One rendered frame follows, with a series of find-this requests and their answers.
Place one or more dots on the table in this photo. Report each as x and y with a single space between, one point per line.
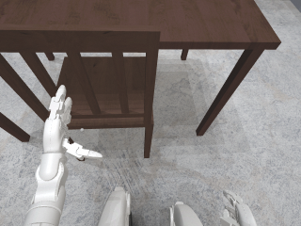
184 25

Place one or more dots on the left robot forearm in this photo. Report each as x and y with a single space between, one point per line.
47 204

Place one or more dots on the robot left hand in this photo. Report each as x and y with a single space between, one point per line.
55 129

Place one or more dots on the robot right hand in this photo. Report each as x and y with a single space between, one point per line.
241 216

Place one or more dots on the left robot thigh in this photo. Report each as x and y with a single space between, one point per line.
116 208

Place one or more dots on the chair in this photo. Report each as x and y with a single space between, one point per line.
106 91

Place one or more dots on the right robot thigh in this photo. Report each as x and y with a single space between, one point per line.
182 215

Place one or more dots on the robot thigh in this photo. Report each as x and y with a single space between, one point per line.
116 208
182 215

